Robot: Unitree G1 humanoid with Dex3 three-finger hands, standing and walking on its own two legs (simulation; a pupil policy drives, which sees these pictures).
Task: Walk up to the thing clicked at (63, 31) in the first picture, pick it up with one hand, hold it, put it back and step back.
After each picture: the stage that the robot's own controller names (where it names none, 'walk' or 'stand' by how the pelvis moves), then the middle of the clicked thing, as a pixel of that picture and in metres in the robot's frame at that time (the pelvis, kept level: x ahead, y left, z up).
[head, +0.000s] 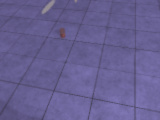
stand; (62, 33) +1.64 +0.28 -0.72
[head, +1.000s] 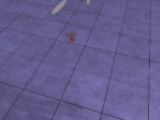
walk; (72, 37) +1.51 +0.14 -0.70
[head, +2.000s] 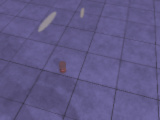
walk; (62, 67) +0.98 +0.19 -0.71
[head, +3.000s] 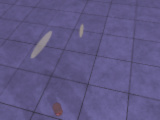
walk; (57, 109) +0.56 +0.23 -0.70
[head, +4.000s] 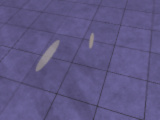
stand; out of the picture +0.34 +0.21 -0.70
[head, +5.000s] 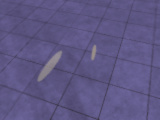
stand; out of the picture +0.31 +0.19 -0.72
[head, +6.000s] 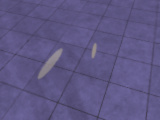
stand; out of the picture +0.32 +0.20 -0.73
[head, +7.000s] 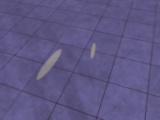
stand; out of the picture +0.31 +0.21 -0.73
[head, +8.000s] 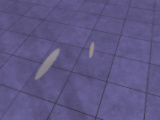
stand; out of the picture +0.30 +0.21 -0.73
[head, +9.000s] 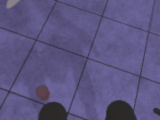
go down; (43, 93) +0.37 +0.21 -0.47
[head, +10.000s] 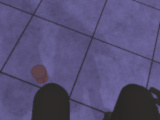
go down; (40, 74) +0.41 +0.22 -0.33
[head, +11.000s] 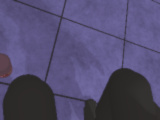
close in; (1, 66) +0.39 +0.24 -0.24
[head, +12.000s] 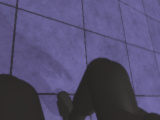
close; out of the picture +0.39 +0.26 -0.22
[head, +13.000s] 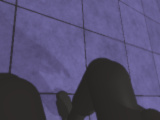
lift; out of the picture +0.38 +0.27 -0.22
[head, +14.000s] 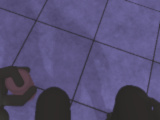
lift; (22, 86) +0.31 +0.22 -0.06
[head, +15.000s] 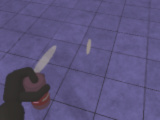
hold; (38, 91) +0.33 +0.17 +0.04
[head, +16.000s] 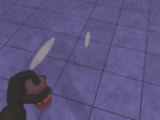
hold; (39, 93) +0.33 +0.17 -0.01
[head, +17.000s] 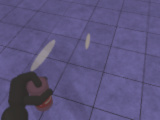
crouch; (40, 94) +0.33 +0.17 +0.00
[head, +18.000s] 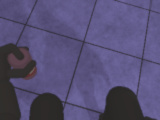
crouch; (24, 65) +0.41 +0.20 -0.10
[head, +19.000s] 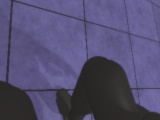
lower; out of the picture +0.42 +0.27 -0.23
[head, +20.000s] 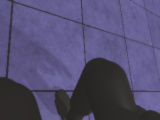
lower; out of the picture +0.41 +0.28 -0.22
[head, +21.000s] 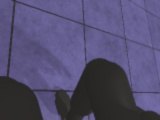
lower; out of the picture +0.40 +0.28 -0.23
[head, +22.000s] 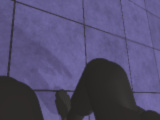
lower; out of the picture +0.40 +0.28 -0.23
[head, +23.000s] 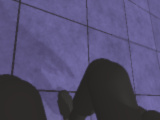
loosen; out of the picture +0.39 +0.27 -0.23
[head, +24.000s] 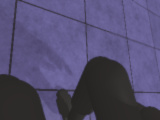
withdraw; out of the picture +0.39 +0.26 -0.23
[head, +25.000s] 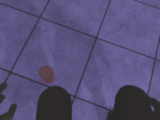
walk; (47, 74) +0.42 +0.20 -0.36
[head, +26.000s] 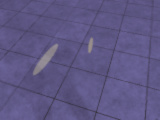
stand; out of the picture +0.33 +0.19 -0.66
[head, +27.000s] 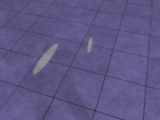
stand; out of the picture +0.34 +0.20 -0.67
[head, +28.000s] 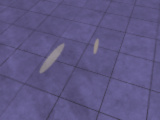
stand; out of the picture +0.34 +0.18 -0.71
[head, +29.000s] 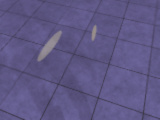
walk; out of the picture +0.37 +0.16 -0.70
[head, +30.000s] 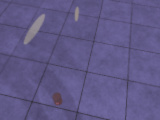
walk; (57, 99) +0.52 +0.19 -0.70
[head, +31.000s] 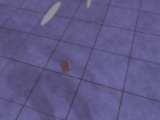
walk; (65, 66) +0.85 +0.22 -0.69
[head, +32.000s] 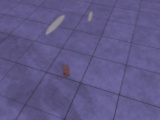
stand; (66, 70) +0.97 +0.20 -0.71
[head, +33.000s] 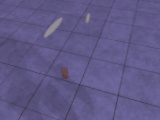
stand; (65, 73) +0.97 +0.21 -0.73
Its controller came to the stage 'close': yes
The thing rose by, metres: 0.71
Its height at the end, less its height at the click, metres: +0.00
